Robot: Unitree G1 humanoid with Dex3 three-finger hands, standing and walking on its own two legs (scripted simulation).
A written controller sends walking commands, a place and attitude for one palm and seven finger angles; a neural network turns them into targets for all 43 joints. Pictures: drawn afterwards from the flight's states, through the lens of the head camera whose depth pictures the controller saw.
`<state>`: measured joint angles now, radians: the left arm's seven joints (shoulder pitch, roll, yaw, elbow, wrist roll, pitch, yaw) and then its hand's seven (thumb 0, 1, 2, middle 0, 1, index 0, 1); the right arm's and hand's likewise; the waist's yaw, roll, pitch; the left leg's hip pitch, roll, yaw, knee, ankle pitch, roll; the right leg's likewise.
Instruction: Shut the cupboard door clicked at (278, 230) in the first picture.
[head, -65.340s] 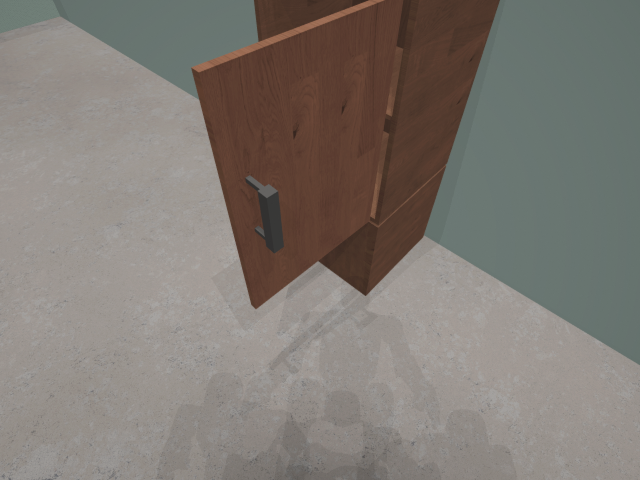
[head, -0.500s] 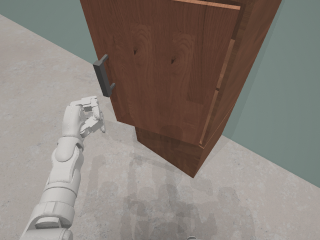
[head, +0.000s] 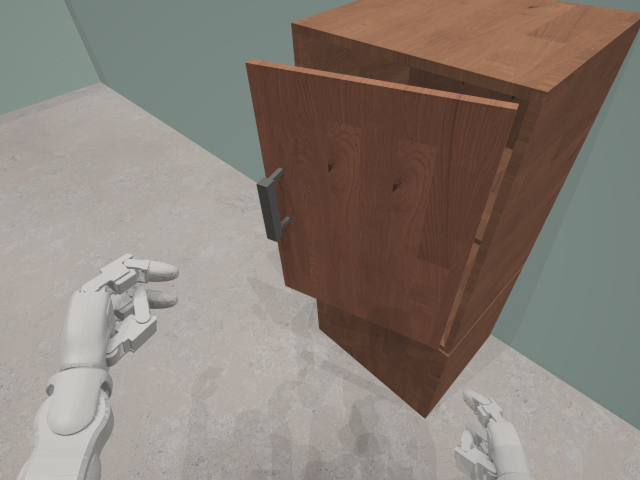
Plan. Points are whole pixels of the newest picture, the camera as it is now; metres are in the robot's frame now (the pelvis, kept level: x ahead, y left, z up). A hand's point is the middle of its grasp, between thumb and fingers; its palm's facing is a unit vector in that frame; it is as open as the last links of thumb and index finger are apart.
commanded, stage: draw the hand back to the body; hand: left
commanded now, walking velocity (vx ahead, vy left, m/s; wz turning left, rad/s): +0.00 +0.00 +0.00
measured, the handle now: (276, 204) +0.63 +0.17 -0.03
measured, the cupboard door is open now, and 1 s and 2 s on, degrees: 17 17 17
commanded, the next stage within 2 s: step back with the hand held close in 0.62 s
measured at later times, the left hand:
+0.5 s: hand (72, 355) +0.18 +0.26 +0.15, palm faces +0.46 -0.78 -0.41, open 7.3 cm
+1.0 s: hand (59, 360) +0.18 +0.27 +0.15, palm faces +0.39 -0.78 -0.49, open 7.4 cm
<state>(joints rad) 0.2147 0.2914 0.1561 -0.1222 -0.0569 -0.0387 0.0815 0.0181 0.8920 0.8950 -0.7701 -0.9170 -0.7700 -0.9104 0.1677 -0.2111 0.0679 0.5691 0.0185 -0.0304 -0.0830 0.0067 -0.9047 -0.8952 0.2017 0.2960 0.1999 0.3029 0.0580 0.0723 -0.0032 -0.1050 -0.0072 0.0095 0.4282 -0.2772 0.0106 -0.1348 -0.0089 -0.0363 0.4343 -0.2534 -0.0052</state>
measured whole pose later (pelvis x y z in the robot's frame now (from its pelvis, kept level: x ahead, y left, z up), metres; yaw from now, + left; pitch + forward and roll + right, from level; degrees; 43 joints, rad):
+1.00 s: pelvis -0.02 +0.01 +0.00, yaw -1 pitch +0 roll -1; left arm 0.54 0.38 0.37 -0.39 -0.06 -0.16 0.12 0.02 0.89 0.89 -0.21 -0.30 -0.21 -0.30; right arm 0.20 -0.26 -0.01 0.60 0.02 -0.02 -0.09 0.01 -0.90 -0.90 0.20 0.30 0.20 0.30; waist 0.01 0.07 -0.02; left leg -0.23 -0.01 0.03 0.49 -0.27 0.03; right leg -0.25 -0.01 -0.02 0.47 -0.22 0.01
